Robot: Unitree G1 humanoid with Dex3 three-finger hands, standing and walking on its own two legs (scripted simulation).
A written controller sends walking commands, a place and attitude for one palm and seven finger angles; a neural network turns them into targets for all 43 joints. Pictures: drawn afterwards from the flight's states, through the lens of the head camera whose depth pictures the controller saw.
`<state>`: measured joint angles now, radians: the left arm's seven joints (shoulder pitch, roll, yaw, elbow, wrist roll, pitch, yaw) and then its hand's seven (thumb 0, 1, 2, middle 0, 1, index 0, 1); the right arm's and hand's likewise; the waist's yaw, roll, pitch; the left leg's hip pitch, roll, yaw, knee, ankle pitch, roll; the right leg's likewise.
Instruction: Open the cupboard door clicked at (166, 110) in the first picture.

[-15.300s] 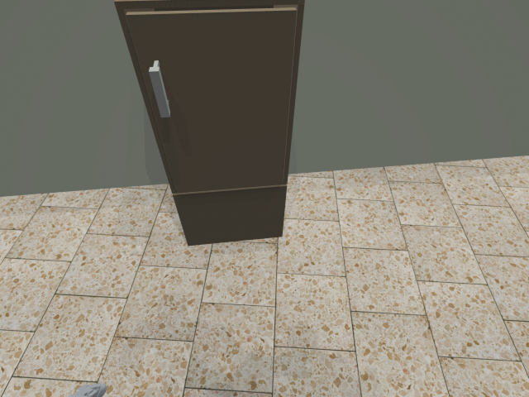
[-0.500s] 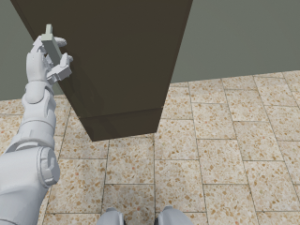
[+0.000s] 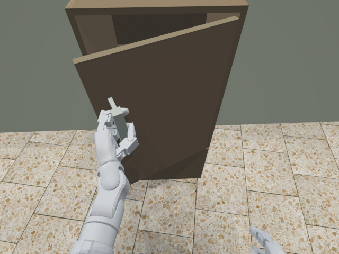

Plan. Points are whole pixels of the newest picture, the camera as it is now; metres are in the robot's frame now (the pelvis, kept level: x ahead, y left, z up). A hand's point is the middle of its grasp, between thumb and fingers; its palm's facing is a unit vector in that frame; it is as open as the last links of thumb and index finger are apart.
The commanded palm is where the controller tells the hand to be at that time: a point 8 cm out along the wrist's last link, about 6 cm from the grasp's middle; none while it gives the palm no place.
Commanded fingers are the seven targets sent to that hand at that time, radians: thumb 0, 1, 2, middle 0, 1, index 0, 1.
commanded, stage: pull the door open along its arc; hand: left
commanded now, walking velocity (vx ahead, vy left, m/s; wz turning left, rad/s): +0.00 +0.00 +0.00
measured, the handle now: (119, 123) +0.41 +0.14 +0.07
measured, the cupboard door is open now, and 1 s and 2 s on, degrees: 25 42 44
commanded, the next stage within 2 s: open thumb and fingers to let go in 0.30 s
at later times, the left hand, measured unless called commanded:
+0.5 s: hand (166, 166) +0.29 +0.02 +0.08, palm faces +0.38 -0.92 -0.04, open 6.4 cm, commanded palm +0.24 +0.07 +0.07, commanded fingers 0.00 0.48 0.72 -0.37 -1.30 -0.37 -1.30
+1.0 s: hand (162, 162) +0.30 +0.03 +0.08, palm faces +0.43 -0.90 -0.01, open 13.5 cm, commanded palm +0.26 +0.07 +0.07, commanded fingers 0.00 -0.50 0.30 -0.22 -0.75 -0.22 -0.75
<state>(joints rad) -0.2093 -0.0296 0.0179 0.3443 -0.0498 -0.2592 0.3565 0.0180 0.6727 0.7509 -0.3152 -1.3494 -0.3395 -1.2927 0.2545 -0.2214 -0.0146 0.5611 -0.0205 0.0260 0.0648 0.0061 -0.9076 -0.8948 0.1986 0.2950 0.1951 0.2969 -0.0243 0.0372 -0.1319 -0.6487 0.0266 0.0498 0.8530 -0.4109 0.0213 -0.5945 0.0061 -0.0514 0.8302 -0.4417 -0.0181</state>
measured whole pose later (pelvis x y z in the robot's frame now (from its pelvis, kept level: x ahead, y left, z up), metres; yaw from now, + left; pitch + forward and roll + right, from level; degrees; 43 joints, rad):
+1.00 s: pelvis -0.02 -0.05 +0.00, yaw +3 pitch +7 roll +2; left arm -0.06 -0.12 -0.18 0.22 0.05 -0.17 0.61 0.00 -0.39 0.35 -0.30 -1.12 -0.29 -1.12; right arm 0.19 -0.20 0.00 0.62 -0.05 0.04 -0.01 0.01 -0.91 -0.89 0.20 0.30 0.20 0.30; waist -0.01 0.04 -0.11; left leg -0.58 0.01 -0.03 0.80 -0.35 -0.03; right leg -0.54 0.01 -0.12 0.85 -0.45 -0.09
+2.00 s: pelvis -0.02 +0.00 +0.00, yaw +1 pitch +6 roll +0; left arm 0.19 0.00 -0.29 -0.02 0.02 -0.22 0.22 -0.01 -0.50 0.30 -0.17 -0.32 -0.17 -0.31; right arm 0.24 -0.20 0.03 0.47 -0.01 0.02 0.02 0.01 -0.91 -0.89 0.20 0.30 0.20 0.30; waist 0.00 0.03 -0.08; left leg -0.57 0.00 0.03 0.86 -0.40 0.03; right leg -0.52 -0.01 -0.05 0.86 -0.44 -0.02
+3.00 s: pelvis -0.01 -0.02 +0.00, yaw +2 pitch +6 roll -1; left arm 0.55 0.18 0.02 -0.36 -0.21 -0.19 -0.10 -0.01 -0.50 0.30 -0.15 -0.30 -0.15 -0.30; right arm 0.27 -0.23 0.04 0.46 0.04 -0.12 -0.05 0.01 -0.90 -0.89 0.20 0.30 0.20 0.30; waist 0.02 0.06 -0.11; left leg -0.54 0.01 -0.01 0.86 -0.41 0.00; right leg -0.48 0.01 -0.09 0.84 -0.46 -0.04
